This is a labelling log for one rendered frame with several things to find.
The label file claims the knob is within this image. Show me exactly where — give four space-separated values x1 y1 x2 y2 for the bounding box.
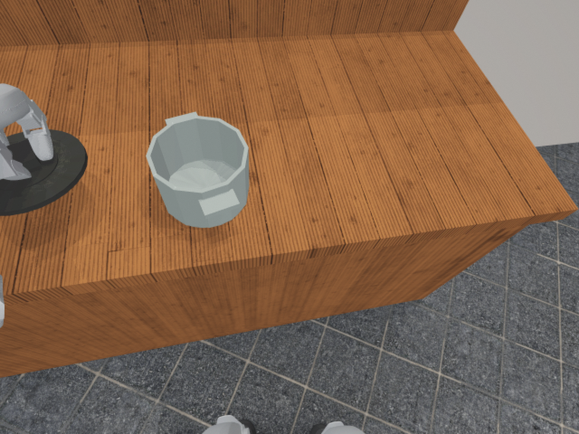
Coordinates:
7 139 41 170

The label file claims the table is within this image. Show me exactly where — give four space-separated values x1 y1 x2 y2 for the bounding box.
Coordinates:
0 0 578 378

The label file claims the pot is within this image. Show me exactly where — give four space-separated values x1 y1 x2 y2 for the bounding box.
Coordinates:
146 112 249 228

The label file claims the robot left hand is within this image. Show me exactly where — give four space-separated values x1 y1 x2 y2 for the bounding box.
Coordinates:
0 83 53 180

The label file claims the robot left shin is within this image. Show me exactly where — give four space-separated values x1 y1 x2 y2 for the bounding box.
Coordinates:
217 415 242 426

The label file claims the lid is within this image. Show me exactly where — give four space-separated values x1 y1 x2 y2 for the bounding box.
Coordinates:
0 129 88 216

